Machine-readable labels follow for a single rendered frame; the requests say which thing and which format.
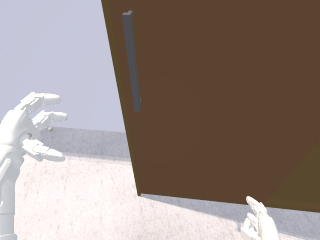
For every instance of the handle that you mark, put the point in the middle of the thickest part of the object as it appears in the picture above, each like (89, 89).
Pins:
(131, 58)

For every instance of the robot left forearm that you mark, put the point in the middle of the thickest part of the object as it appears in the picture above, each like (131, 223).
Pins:
(10, 162)

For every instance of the wardrobe door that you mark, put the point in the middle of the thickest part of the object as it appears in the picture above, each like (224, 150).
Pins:
(230, 94)
(303, 184)

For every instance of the robot right hand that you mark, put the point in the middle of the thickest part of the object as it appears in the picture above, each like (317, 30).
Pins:
(264, 226)

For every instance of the robot left hand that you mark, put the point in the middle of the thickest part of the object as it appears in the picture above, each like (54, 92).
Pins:
(16, 125)

